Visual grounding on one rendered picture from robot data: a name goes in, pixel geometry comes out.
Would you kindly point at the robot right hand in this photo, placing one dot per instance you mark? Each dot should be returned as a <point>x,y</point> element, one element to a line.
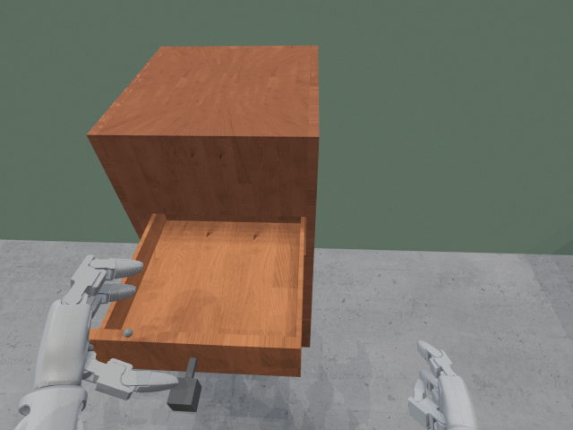
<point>452,404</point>

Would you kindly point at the robot left hand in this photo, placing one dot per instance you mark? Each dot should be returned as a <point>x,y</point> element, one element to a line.
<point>63,356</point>

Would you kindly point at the cabinet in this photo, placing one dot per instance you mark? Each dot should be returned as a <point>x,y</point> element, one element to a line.
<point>223,130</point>

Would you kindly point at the drawer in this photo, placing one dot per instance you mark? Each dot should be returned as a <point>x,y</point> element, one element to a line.
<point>225,289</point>

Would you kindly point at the handle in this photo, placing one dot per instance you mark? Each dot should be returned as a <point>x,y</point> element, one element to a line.
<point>185,396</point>

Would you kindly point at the robot left forearm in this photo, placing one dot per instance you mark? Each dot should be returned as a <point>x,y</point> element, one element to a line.
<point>56,407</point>

